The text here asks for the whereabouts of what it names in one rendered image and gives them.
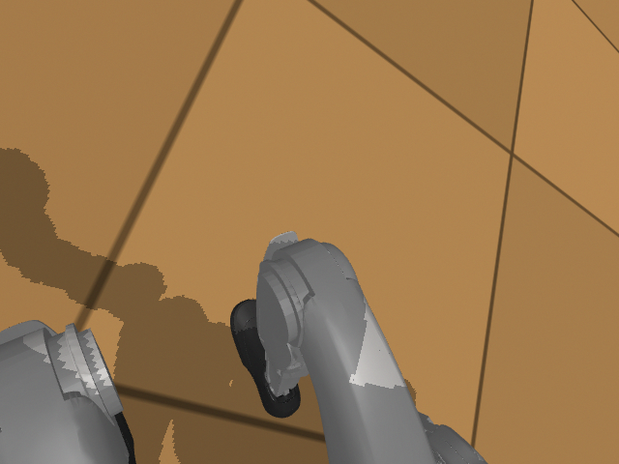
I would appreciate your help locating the left robot foot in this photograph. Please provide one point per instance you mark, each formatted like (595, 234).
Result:
(127, 436)

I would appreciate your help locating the right robot foot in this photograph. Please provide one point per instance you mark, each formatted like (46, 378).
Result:
(244, 331)

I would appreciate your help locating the right robot hand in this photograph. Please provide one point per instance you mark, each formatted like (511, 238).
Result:
(447, 446)

